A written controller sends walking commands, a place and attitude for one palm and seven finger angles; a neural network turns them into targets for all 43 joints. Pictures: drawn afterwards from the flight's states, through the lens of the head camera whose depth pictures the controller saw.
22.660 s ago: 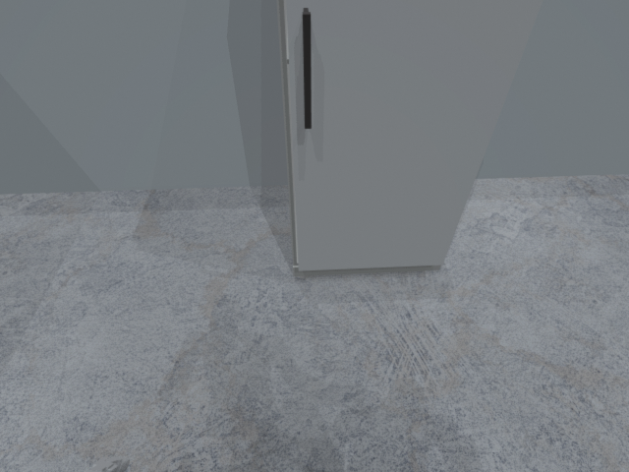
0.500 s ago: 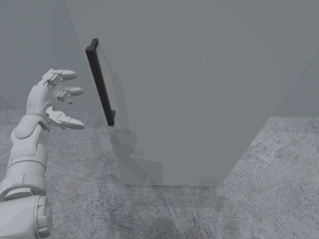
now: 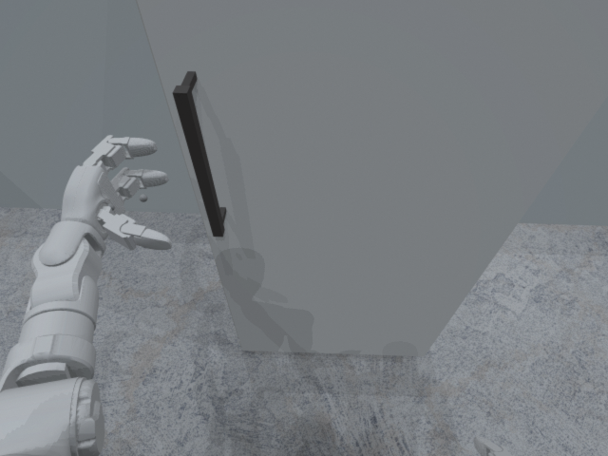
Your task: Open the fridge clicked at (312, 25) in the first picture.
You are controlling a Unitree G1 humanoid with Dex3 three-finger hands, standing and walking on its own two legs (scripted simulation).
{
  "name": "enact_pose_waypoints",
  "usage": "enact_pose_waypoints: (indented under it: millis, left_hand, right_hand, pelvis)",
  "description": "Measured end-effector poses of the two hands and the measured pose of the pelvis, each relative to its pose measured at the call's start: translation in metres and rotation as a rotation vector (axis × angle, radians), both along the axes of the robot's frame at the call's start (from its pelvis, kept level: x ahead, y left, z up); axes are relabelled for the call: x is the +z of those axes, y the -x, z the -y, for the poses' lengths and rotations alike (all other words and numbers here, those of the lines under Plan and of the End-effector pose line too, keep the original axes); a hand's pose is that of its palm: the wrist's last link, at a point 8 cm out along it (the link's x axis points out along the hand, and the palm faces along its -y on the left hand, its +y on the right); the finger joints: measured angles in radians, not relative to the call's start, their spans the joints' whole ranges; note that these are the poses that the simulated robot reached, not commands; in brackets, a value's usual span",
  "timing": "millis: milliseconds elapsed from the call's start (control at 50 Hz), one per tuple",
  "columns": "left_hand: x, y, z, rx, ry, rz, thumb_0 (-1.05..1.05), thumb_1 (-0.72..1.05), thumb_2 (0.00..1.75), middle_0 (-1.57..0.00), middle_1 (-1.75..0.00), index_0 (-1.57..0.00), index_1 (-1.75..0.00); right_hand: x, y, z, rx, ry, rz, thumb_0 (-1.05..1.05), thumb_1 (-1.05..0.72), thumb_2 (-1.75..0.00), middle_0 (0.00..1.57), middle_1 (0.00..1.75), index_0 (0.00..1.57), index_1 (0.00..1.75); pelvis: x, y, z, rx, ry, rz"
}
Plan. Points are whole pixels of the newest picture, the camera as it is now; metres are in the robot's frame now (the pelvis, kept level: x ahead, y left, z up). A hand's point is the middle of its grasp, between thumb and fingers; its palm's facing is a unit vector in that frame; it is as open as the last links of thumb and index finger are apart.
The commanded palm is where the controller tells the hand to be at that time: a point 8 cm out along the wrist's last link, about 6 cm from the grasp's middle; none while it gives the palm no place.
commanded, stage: feel for the door with the fingertips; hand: left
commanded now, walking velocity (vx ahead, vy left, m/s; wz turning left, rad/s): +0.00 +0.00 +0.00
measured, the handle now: (206, 166) +0.48 +0.16 +0.12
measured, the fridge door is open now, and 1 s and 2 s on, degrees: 0 0 0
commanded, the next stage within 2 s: slide the fingers in behind the handle in 0.92 s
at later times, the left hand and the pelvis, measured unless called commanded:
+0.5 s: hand (171, 188) +0.43 +0.20 +0.13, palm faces +0.02 -1.00 +0.00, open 14.0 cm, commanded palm +0.40 +0.24 +0.12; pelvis +0.00 -0.01 +0.00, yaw +0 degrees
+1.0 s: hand (169, 181) +0.44 +0.20 +0.13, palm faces +0.01 -1.00 +0.00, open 13.9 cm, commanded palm +0.42 +0.25 +0.12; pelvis +0.01 +0.00 +0.00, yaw +0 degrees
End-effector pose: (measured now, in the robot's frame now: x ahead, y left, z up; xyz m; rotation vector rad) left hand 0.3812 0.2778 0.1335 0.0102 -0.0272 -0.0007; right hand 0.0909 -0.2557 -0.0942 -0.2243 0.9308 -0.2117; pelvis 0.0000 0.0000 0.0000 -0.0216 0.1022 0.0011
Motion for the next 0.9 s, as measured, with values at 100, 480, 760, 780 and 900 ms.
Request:
enact_pose_waypoints:
  millis: [100,480,760,780,900]
  left_hand:
    - [-0.002,-0.001,0.02,-0.036,0.025,0.015,-0.01,-0.51,0.3,-0.3,-1.2,-0.3,-1.2]
    - [-0.007,-0.024,0.029,0.02,0.008,-0.039,-0.01,-0.5,0.3,-0.31,-1.2,-0.31,-1.2]
    - [-0.007,-0.035,0.033,0.0,0.021,-0.025,-0.01,-0.5,0.3,-0.31,-1.2,-0.3,-1.2]
    - [-0.007,-0.035,0.033,0.004,0.02,-0.022,-0.01,-0.5,0.3,-0.31,-1.2,-0.3,-1.2]
    - [-0.007,-0.035,0.027,0.016,0.021,-0.004,-0.01,-0.5,0.3,-0.32,-1.21,-0.3,-1.2]
  right_hand:
    - [-0.002,0.002,0.002,0.003,0.004,-0.009,0.01,-0.9,-0.9,0.2,0.3,0.2,0.3]
    - [-0.006,0.011,0.005,-0.026,-0.01,-0.036,0.01,-0.9,-0.9,0.2,0.3,0.2,0.3]
    - [-0.006,0.013,0.014,-0.048,0.003,-0.067,0.01,-0.9,-0.9,0.2,0.3,0.2,0.3]
    - [-0.006,0.013,0.014,-0.049,0.003,-0.065,0.01,-0.9,-0.9,0.2,0.3,0.2,0.3]
    - [-0.005,0.011,0.012,-0.048,0.005,-0.067,0.01,-0.91,-0.9,0.2,0.3,0.2,0.3]
  pelvis:
    - [-0.001,0.001,0.0,0.005,0.0,0.003]
    - [-0.001,-0.001,0.006,-0.005,-0.006,-0.009]
    - [-0.001,-0.009,0.007,-0.011,-0.007,-0.026]
    - [-0.001,-0.009,0.007,-0.013,-0.007,-0.027]
    - [-0.002,-0.009,0.006,-0.013,-0.006,-0.026]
